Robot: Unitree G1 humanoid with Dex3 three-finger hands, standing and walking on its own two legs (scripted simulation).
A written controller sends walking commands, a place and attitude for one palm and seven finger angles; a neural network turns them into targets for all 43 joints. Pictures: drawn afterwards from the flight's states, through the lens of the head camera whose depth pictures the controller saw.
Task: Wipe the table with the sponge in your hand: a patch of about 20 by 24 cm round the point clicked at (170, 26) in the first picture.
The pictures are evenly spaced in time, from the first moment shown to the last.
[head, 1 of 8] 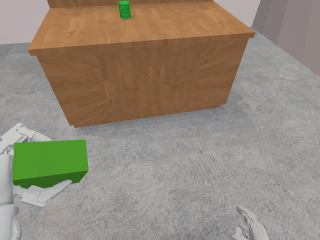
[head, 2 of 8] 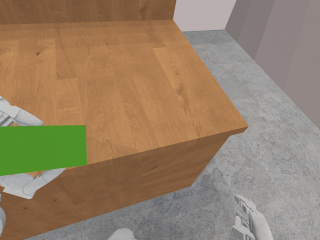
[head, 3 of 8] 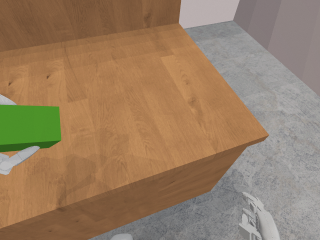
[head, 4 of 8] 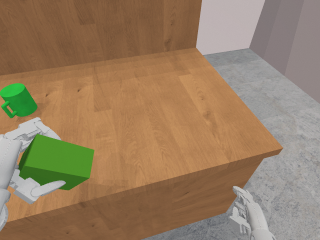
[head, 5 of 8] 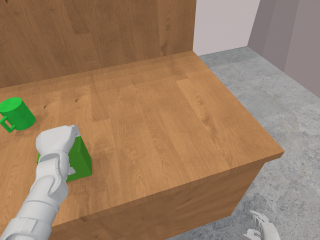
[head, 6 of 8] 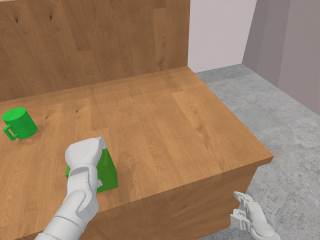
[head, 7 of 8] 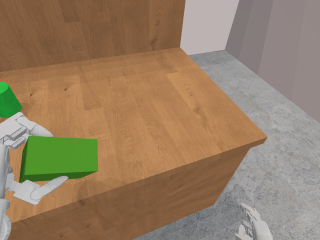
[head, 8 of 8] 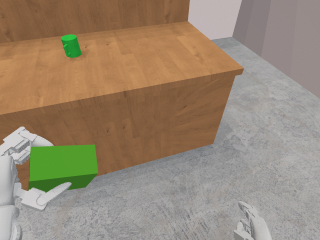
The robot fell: no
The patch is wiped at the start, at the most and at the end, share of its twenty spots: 0.00 1.00 1.00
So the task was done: yes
